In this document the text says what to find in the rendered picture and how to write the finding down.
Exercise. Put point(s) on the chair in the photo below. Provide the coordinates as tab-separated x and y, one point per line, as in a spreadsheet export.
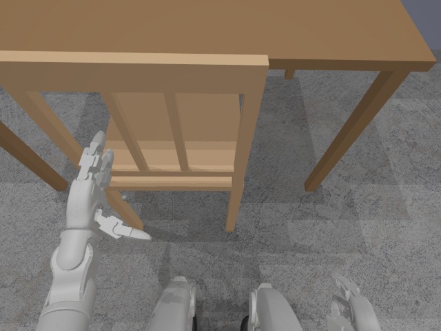
175	122

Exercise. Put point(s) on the right robot hand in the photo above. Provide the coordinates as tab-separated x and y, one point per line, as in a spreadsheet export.
358	312

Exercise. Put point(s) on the left robot hand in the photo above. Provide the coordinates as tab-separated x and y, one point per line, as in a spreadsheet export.
87	193

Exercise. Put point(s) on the robot right shin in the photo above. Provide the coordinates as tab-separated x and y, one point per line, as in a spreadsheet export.
250	326

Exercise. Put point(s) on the table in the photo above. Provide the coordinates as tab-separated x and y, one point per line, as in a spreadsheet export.
360	35

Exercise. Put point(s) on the left robot thigh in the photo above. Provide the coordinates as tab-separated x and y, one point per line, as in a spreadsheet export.
175	305

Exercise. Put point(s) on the left robot forearm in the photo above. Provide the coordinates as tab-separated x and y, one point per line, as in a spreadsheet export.
70	301

